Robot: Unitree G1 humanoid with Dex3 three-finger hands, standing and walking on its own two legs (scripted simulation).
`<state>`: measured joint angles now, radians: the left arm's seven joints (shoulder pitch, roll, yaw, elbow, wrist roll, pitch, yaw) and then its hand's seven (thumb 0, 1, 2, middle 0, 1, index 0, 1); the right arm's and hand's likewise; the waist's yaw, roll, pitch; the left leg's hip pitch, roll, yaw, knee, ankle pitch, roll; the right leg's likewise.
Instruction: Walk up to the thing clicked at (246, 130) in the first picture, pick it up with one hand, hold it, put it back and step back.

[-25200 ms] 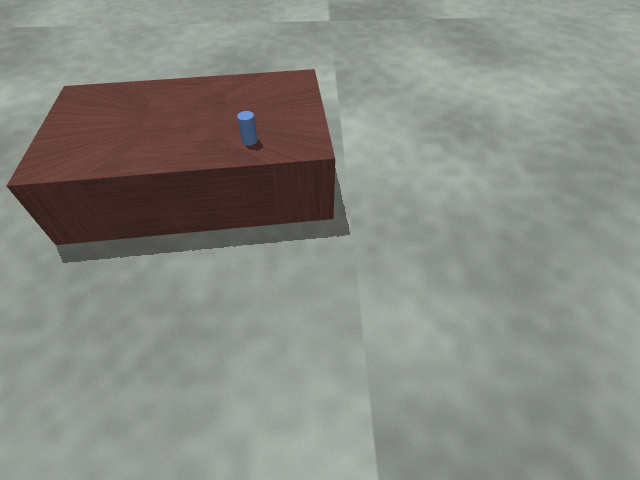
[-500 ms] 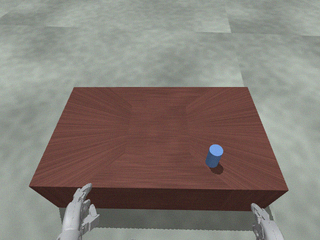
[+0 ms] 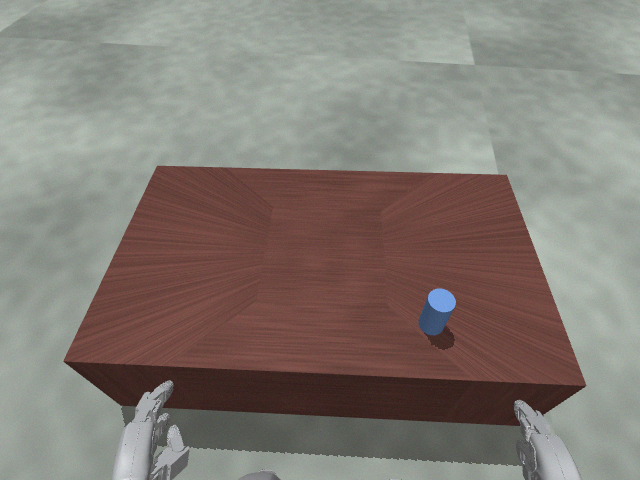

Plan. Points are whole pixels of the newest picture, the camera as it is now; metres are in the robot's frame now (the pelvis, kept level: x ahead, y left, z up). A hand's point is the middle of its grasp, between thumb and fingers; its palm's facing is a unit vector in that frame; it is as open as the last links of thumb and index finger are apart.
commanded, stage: home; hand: right
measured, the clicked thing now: (436, 312) +0.53 -0.22 -0.33
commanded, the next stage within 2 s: none
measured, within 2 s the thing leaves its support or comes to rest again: neither
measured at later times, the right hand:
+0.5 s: hand (501, 467) +0.17 -0.19 -0.05, palm faces +0.04 +0.98 -0.21, open 17.3 cm
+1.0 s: hand (500, 469) +0.16 -0.19 -0.05, palm faces +0.04 +0.98 -0.21, open 17.3 cm
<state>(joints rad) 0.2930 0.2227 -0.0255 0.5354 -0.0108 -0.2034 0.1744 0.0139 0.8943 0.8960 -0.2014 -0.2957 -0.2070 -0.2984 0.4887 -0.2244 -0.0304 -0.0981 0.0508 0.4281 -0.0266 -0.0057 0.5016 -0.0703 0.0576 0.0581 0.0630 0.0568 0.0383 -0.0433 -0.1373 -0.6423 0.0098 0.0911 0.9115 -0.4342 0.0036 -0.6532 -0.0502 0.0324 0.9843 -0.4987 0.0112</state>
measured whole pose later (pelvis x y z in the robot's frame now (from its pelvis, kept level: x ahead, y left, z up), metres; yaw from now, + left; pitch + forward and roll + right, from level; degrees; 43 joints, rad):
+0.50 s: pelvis +0.00 -0.01 +0.00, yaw +0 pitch +10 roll +3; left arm 0.28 0.22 -0.03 0.54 0.00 -0.23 0.18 0.01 0.89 0.90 -0.20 -0.30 -0.21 -0.30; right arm 0.49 -0.23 -0.02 -0.14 0.04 0.45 -0.02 -0.01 0.52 -0.06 0.05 0.05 0.06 0.05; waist 0.03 -0.04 -0.15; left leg -0.65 0.01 0.09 0.92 -0.44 -0.01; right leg -0.66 -0.04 0.03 1.00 -0.51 0.00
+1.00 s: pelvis +0.00 -0.01 +0.00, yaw +0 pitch +10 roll +3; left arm 0.28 0.22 -0.02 0.55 0.00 -0.23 0.18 0.01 0.89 0.90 -0.20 -0.30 -0.21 -0.30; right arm 0.50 -0.23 -0.03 -0.13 0.05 0.45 -0.02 -0.01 0.52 -0.06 0.05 0.05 0.06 0.05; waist 0.04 -0.05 -0.15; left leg -0.65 0.01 0.09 0.92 -0.44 0.00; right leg -0.67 -0.05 0.03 1.00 -0.51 0.00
